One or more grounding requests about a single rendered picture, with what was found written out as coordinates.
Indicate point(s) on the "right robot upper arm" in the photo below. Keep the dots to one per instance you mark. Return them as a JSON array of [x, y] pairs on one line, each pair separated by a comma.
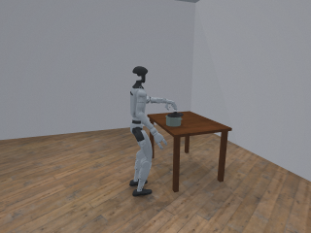
[[141, 96]]

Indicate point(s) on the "left robot hand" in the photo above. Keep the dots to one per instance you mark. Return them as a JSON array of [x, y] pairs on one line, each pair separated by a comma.
[[174, 106]]

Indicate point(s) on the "robot torso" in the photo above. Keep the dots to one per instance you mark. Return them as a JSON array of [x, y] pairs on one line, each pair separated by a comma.
[[136, 122]]

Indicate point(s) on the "right robot hand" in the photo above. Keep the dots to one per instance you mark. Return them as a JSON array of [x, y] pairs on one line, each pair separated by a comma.
[[158, 138]]

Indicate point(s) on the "pot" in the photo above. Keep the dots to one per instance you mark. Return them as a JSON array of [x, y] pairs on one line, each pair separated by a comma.
[[173, 121]]

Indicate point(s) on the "robot left forearm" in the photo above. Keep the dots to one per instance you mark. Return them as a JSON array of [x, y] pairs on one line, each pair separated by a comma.
[[157, 100]]

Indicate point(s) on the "lid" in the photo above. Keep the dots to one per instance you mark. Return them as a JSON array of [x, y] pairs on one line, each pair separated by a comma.
[[175, 115]]

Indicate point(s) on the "robot right forearm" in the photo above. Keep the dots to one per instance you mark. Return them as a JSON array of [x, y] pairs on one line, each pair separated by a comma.
[[147, 123]]

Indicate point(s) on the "left robot thigh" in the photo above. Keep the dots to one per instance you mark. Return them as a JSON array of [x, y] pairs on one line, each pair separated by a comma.
[[140, 155]]

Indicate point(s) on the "table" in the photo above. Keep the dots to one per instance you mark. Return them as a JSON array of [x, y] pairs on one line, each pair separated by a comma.
[[192, 124]]

